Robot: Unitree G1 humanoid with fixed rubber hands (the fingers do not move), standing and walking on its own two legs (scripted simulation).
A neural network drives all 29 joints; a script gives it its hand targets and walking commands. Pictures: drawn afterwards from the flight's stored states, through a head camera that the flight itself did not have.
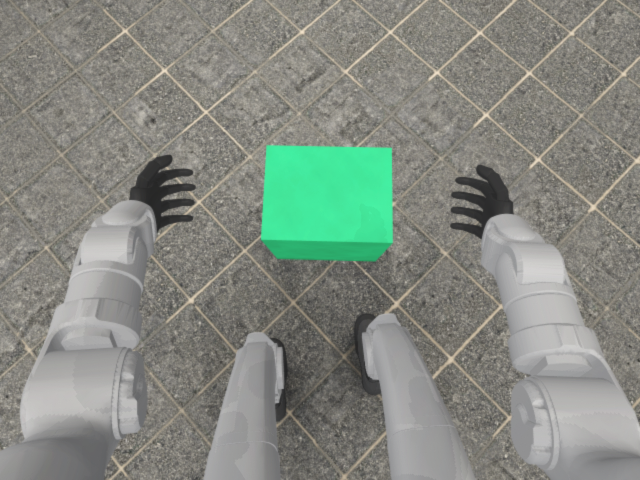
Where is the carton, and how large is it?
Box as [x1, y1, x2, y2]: [261, 145, 392, 260]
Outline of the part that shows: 266,146 261,239 277,258 375,260 392,242 391,148 276,145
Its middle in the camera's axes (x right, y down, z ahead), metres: +0.02 -0.07 +0.95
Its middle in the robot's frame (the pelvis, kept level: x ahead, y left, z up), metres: +0.53 -0.03 -0.54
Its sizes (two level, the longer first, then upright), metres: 0.274 0.211 0.282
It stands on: the floor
